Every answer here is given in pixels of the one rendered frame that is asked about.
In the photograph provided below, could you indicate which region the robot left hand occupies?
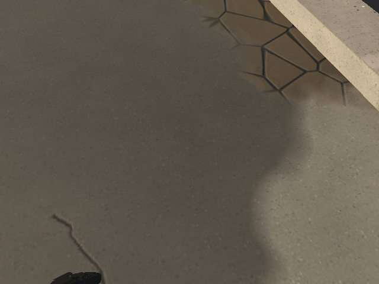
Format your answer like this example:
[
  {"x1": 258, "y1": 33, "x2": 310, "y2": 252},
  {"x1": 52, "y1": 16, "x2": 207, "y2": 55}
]
[{"x1": 51, "y1": 272, "x2": 101, "y2": 284}]

